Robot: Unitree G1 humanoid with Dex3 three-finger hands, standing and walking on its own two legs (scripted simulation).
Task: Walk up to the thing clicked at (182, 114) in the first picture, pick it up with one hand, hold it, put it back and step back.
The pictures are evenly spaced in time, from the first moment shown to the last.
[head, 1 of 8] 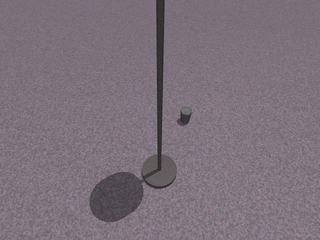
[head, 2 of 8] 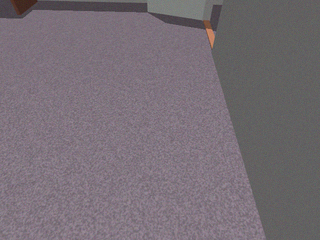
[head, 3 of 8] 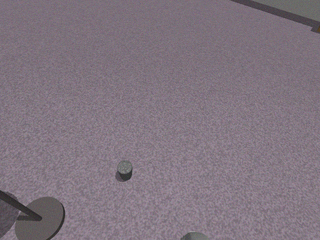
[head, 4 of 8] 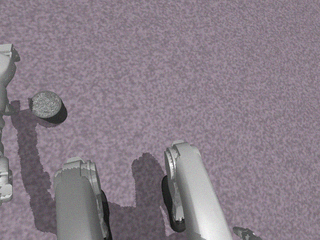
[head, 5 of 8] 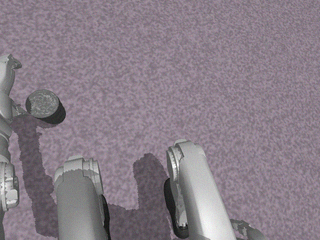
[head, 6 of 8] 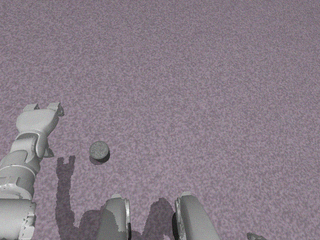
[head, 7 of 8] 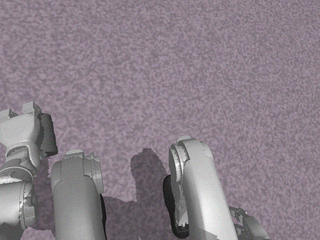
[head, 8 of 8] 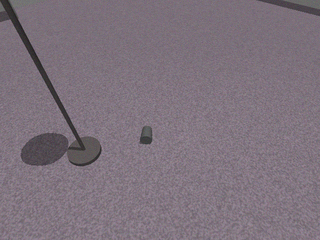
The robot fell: no
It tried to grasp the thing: yes
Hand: left
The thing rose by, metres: 0.12
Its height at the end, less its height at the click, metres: -0.02
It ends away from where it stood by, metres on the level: 0.12
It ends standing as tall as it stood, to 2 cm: no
